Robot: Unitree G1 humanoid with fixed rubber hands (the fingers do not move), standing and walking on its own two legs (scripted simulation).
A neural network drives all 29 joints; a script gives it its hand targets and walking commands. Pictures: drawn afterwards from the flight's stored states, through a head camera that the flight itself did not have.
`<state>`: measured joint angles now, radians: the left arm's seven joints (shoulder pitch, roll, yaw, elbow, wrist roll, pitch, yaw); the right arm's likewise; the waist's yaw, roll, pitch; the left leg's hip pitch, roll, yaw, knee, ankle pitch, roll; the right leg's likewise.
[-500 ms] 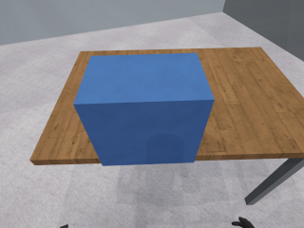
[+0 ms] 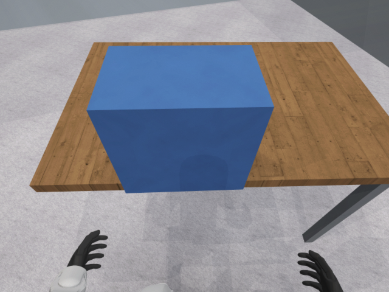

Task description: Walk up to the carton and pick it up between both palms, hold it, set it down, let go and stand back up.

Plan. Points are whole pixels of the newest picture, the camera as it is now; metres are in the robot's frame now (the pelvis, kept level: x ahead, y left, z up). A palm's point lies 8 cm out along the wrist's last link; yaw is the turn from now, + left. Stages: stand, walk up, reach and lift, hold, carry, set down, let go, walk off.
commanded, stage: reach and lift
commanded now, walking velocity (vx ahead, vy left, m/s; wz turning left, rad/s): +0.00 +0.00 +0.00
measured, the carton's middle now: (183, 125) +0.45 +0.04 +0.08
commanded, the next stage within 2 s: none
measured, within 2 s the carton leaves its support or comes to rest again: neither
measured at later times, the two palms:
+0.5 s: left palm (71, 259) +0.19 +0.24 +0.00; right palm (321, 265) +0.18 -0.23 -0.01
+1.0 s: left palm (65, 234) +0.22 +0.25 +0.03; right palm (320, 225) +0.24 -0.22 +0.04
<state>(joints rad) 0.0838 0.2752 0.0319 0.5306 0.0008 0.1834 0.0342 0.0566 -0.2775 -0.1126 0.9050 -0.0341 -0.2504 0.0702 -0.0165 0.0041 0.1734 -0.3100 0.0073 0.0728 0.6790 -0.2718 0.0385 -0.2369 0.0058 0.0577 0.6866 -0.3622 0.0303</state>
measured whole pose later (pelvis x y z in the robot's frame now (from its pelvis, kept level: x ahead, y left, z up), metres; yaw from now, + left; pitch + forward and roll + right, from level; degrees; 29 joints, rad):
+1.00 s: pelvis +0.05 -0.02 +0.03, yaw +0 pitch -4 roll +0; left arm 0.28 0.33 0.04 0.23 -0.22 -0.12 -0.01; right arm 0.33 -0.19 0.01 0.20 0.23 -0.14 -0.04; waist 0.07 -0.03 0.03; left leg -0.09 0.01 0.06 0.34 -0.18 0.00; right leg -0.01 0.01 0.03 0.32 -0.24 -0.01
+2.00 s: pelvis +0.04 -0.03 +0.03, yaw +0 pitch -2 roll +0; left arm -0.15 0.41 0.24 0.02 -0.28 0.43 -0.07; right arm -0.11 -0.34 0.00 -0.01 0.40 0.31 -0.13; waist 0.04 -0.02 0.03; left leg -0.12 0.02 0.05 0.28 -0.13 -0.01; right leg -0.05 0.02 0.04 0.29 -0.21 -0.02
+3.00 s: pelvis +0.03 -0.02 +0.03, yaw +2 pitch +5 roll -1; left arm -0.92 0.56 0.11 0.69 -0.30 0.54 -0.03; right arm -0.92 -0.47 0.07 0.76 0.52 0.40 -0.03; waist -0.01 -0.04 -0.06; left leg -0.32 0.02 0.01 0.36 -0.12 0.00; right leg -0.22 0.03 0.01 0.32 -0.19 -0.01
